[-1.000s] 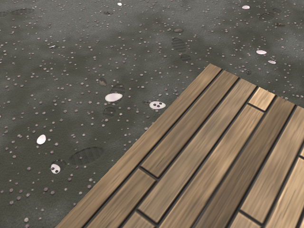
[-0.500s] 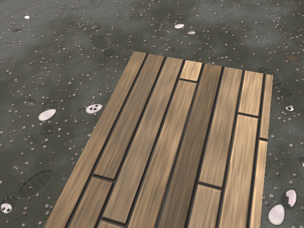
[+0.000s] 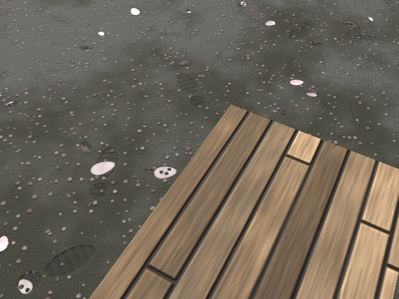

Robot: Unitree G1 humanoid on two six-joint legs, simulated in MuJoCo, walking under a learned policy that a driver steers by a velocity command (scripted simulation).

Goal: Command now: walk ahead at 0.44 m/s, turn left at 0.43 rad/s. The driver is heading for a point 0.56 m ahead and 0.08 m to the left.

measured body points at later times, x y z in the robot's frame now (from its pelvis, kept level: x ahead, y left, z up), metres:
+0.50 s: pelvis +0.25 +0.07 -0.01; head +0.28 +0.09 +0.44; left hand +0.40 +0.36 -0.09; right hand +0.39 -0.21 -0.11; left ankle +0.11 +0.13 -0.74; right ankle +0.42 +0.01 -0.73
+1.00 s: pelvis +0.34 +0.11 +0.00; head +0.35 +0.12 +0.44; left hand +0.40 +0.39 -0.12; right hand +0.51 -0.12 -0.12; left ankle +0.28 +0.22 -0.74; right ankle +0.42 +0.01 -0.74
